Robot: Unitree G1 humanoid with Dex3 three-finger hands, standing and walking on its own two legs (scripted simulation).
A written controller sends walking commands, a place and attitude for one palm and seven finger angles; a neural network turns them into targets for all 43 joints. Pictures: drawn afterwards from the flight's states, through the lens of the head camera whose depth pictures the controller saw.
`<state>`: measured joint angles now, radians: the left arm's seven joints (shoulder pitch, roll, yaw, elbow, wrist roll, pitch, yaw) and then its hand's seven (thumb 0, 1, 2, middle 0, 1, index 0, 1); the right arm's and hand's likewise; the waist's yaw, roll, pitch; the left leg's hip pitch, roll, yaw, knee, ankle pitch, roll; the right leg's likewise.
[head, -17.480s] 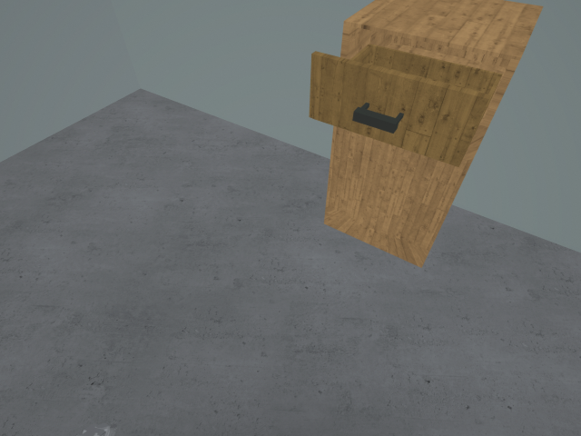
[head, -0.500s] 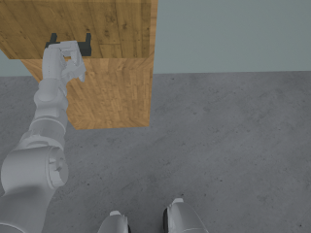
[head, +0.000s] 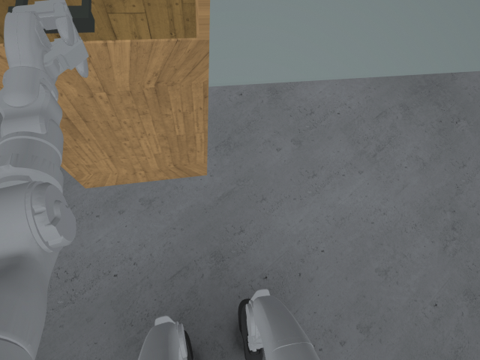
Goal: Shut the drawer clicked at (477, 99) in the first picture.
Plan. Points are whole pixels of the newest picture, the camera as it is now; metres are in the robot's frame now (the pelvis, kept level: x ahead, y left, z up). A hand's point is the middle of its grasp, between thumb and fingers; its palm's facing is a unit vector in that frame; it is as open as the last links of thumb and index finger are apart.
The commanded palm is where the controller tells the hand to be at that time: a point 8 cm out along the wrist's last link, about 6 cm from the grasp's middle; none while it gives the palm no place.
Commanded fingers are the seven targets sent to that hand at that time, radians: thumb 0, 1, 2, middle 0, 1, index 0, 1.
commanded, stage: push the drawer shut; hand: left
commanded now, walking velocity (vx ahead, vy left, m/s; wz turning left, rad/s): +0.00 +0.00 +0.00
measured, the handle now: (54, 8) +0.66 +0.18 +0.09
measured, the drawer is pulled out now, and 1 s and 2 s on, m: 0.00 0.00 0.00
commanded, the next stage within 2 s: pull the fist back off the drawer in 0.48 s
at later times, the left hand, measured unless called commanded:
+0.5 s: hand (70, 42) +0.58 +0.15 +0.10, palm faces -0.01 -1.00 -0.04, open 3.2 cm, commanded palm +0.62 +0.18 +0.09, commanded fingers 0.00 0.90 0.90 -1.40 -1.60 -1.40 -1.60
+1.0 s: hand (69, 43) +0.58 +0.15 +0.10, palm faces -0.01 -1.00 -0.04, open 3.1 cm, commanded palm +0.57 +0.17 +0.09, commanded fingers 0.00 0.90 0.90 -1.40 -1.60 -1.40 -1.60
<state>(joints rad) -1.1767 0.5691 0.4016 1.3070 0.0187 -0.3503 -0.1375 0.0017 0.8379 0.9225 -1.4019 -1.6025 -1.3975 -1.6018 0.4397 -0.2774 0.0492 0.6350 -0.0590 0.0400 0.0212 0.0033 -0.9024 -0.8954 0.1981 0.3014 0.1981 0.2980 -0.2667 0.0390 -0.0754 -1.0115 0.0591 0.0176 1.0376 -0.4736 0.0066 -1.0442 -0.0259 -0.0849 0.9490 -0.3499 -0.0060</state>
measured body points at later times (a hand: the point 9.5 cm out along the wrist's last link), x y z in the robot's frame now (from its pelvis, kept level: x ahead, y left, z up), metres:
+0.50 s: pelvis -0.02 +0.00 -0.01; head +0.16 +0.03 +0.40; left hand +0.58 +0.21 +0.10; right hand -0.07 -0.25 -0.10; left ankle +0.00 +0.11 -0.67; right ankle +0.04 -0.12 -0.67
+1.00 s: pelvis -0.03 +0.01 -0.02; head +0.16 +0.03 +0.39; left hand +0.58 +0.21 +0.10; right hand -0.10 -0.24 -0.10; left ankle +0.00 +0.11 -0.67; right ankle +0.04 -0.12 -0.67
